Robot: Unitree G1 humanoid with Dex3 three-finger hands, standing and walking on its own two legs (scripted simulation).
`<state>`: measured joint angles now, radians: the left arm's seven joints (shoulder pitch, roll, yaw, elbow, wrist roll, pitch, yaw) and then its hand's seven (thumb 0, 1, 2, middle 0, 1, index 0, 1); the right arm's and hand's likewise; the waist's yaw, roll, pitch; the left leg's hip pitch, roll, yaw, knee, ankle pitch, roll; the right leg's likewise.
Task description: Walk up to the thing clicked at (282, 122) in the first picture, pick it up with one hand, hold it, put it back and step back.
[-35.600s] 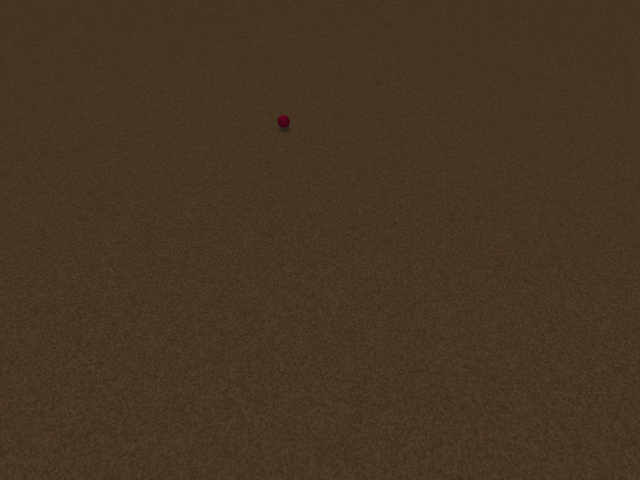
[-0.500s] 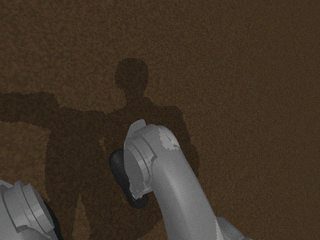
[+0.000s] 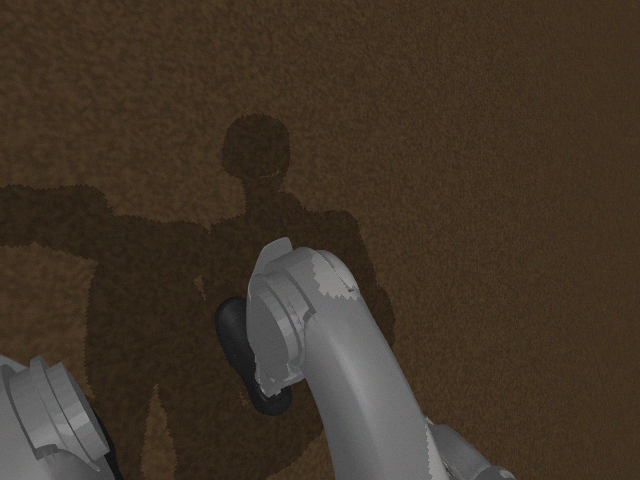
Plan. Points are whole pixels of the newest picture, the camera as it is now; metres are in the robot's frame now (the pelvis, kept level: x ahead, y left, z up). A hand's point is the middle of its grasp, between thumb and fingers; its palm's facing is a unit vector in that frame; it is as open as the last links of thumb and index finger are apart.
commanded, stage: close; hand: left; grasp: from above
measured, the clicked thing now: out of the picture +0.50 +0.35 -0.28
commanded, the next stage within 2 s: settle in 1.36 s
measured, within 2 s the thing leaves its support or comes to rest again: leaves its support in 1.68 s
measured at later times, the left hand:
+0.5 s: hand out of the picture +0.48 +0.34 -0.27, palm faces -0.45 -0.15 -0.88, open 12.0 cm
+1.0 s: hand out of the picture +0.48 +0.34 -0.27, palm faces -0.46 -0.16 -0.88, open 9.7 cm
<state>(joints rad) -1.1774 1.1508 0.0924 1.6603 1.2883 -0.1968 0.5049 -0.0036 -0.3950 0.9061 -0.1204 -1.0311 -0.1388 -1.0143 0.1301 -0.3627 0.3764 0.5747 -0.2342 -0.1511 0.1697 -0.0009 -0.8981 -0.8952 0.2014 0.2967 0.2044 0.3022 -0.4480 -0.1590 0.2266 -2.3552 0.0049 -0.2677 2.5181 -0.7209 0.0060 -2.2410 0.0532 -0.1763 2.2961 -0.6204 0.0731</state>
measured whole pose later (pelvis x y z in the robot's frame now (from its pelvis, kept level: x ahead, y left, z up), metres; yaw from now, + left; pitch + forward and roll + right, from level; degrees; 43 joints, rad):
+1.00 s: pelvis +0.00 +0.00 +0.00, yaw +0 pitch +29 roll -17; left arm -1.17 1.17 0.09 1.65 1.26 -0.21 0.48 0.00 0.10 0.65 -0.46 -0.86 -0.50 -0.81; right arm 0.12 -0.36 0.40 0.57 -0.24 -0.14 0.16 0.00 -0.89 -0.89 0.20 0.30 0.20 0.30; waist -0.45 -0.16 0.26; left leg -2.36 0.01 -0.28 2.52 -0.72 0.00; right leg -2.24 0.05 -0.18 2.30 -0.61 0.07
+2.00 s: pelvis +0.00 +0.00 +0.01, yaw +1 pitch +33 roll -16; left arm -1.07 1.05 0.12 1.40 1.23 -0.15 0.32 -0.03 0.18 0.44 -0.68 -0.66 -0.77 -0.61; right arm 0.17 -0.36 0.28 0.58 -0.20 -0.07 0.18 0.00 -0.91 -0.89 0.20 0.30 0.21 0.30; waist -0.37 -0.06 0.13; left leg -2.37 0.00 -0.24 2.49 -0.72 0.01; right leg -2.25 0.03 -0.17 2.28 -0.63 0.05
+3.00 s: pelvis -0.01 +0.00 +0.08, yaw +9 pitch +37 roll -9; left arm -0.85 0.76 0.04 0.98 1.07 -0.13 -0.02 -0.03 0.21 0.38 -0.68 -0.65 -0.78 -0.59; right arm 0.21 -0.31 0.05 0.57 -0.05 0.13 0.07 0.00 -0.92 -0.90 0.20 0.30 0.21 0.30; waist -0.20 0.05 -0.10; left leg -2.20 -0.02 -0.10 2.19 -0.64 0.02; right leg -2.12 -0.02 -0.06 2.09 -0.61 0.04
